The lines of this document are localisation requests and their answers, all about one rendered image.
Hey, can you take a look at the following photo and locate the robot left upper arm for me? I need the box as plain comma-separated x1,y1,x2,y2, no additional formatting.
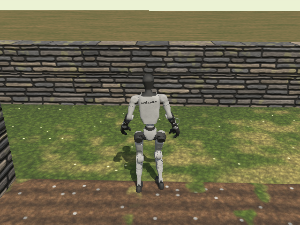
126,95,139,120

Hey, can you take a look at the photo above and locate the right robot shin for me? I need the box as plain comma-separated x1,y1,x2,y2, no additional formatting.
155,151,163,183

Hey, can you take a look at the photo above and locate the robot left forearm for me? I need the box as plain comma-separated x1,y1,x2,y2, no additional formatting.
122,114,130,128

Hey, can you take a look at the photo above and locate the robot right hand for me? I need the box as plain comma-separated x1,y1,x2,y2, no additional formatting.
169,128,180,138

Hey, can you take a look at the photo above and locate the robot left hand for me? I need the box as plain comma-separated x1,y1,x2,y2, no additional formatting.
120,126,131,135

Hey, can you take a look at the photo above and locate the robot shin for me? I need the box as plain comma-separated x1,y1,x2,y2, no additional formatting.
155,151,163,183
136,155,143,186

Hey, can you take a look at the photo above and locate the robot right upper arm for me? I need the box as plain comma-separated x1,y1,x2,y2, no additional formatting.
158,94,173,119

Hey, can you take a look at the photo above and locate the robot right forearm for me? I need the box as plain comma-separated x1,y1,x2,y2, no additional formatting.
168,112,178,130

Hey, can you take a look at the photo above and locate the left robot shin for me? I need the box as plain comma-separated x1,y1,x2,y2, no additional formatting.
136,155,143,186

